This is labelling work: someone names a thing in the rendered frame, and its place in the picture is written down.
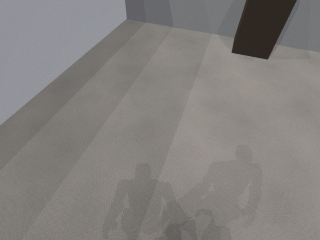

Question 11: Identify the cabinet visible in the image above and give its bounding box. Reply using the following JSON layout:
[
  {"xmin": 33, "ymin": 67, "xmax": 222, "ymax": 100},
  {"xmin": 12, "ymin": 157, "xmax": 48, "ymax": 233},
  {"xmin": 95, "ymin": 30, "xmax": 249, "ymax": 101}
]
[{"xmin": 231, "ymin": 0, "xmax": 297, "ymax": 60}]

